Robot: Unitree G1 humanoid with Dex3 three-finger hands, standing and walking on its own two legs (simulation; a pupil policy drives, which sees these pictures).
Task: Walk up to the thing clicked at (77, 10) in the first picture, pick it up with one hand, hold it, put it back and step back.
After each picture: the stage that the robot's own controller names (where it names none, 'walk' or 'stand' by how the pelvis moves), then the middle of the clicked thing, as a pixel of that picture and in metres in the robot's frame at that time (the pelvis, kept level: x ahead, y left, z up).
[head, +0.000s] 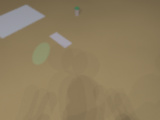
stand; (77, 11) +2.06 +0.07 -0.72
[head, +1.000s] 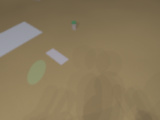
walk; (74, 25) +1.91 +0.24 -0.71
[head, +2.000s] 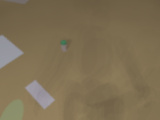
walk; (64, 45) +1.29 +0.29 -0.72
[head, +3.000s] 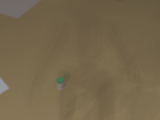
walk; (60, 83) +0.80 +0.21 -0.70
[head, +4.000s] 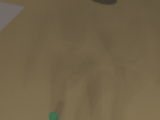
walk; (53, 118) +0.48 +0.19 -0.71
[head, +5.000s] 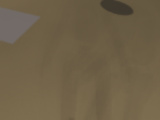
stand; out of the picture +0.37 +0.15 -0.72
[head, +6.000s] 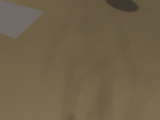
stand; out of the picture +0.38 +0.15 -0.72
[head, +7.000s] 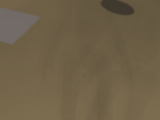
stand; out of the picture +0.35 +0.15 -0.73
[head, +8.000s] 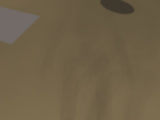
stand; out of the picture +0.34 +0.16 -0.73
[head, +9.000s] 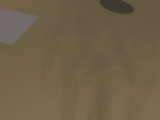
go down; out of the picture +0.34 +0.16 -0.73
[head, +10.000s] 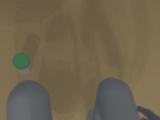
go down; (23, 64) +0.43 +0.22 -0.31
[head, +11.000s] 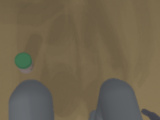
approach; (24, 63) +0.42 +0.22 -0.30
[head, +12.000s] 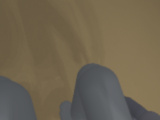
close in; out of the picture +0.40 +0.27 -0.22
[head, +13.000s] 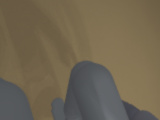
close; out of the picture +0.40 +0.27 -0.22
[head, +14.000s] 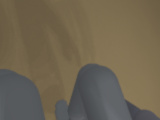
lift; out of the picture +0.36 +0.25 -0.21
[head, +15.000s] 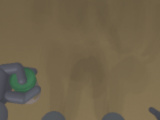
lift; (26, 87) +0.32 +0.18 +0.00
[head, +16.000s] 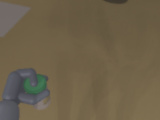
hold; (38, 92) +0.32 +0.16 +0.01
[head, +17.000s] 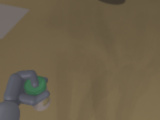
hold; (38, 94) +0.32 +0.17 +0.00
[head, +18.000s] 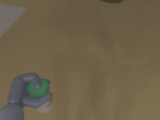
crouch; (41, 96) +0.32 +0.15 -0.01
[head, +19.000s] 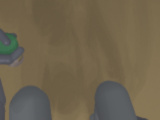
lower; (10, 51) +0.44 +0.22 -0.09
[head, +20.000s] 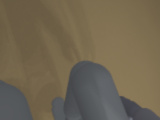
lower; out of the picture +0.40 +0.29 -0.22
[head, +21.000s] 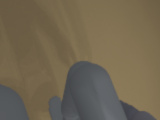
lower; out of the picture +0.41 +0.29 -0.23
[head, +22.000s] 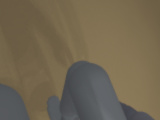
lower; out of the picture +0.41 +0.29 -0.23
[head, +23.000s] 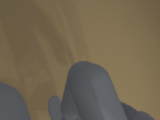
lower; out of the picture +0.41 +0.29 -0.23
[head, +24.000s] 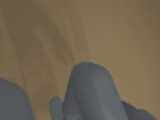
open; out of the picture +0.40 +0.28 -0.23
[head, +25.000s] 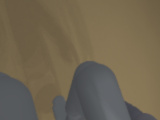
stand; out of the picture +0.40 +0.27 -0.23
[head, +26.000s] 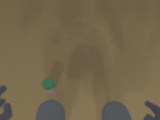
walk; (49, 85) +0.42 +0.19 -0.47
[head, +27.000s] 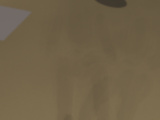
stand; out of the picture +0.37 +0.15 -0.66
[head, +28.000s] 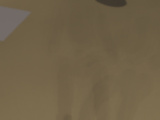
stand; out of the picture +0.37 +0.17 -0.66
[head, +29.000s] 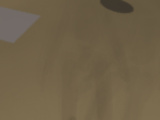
stand; out of the picture +0.37 +0.15 -0.72
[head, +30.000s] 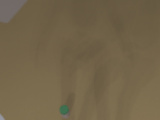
walk; (64, 111) +0.44 +0.16 -0.70
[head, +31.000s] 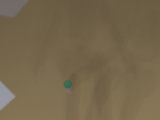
walk; (68, 86) +0.67 +0.17 -0.70
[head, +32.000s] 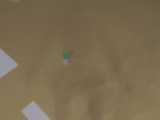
stand; (66, 59) +1.01 +0.15 -0.70
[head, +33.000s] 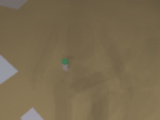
stand; (65, 64) +0.99 +0.16 -0.71
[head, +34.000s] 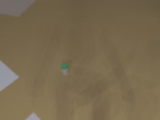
stand; (65, 69) +1.00 +0.18 -0.73
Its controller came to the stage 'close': yes
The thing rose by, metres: 0.71
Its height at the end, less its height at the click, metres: +0.00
